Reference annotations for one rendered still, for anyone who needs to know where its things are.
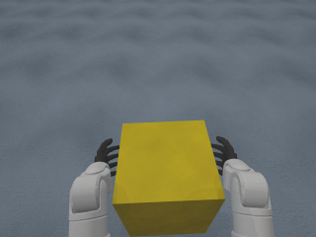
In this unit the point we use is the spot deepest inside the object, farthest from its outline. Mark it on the right robot hand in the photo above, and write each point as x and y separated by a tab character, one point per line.
226	149

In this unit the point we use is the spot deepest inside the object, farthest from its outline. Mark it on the carton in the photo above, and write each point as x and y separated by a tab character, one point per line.
167	181

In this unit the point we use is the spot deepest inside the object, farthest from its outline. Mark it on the robot right forearm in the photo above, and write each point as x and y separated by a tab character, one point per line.
250	200

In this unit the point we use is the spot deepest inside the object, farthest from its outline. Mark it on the robot left forearm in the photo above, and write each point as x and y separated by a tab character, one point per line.
88	202

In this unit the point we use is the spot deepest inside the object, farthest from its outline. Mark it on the left robot hand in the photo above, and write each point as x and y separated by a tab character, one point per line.
102	154

